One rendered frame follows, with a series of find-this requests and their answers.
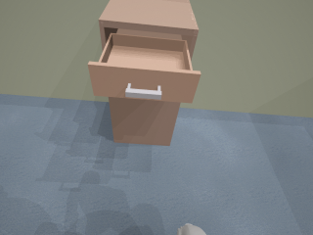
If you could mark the right robot thigh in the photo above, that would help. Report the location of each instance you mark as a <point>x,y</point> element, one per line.
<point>189,229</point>

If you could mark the handle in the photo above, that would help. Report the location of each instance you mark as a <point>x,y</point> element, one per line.
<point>142,93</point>

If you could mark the drawer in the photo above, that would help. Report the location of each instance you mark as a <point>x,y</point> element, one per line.
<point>147,63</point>

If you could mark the cabinet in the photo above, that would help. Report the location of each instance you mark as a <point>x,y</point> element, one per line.
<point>140,121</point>

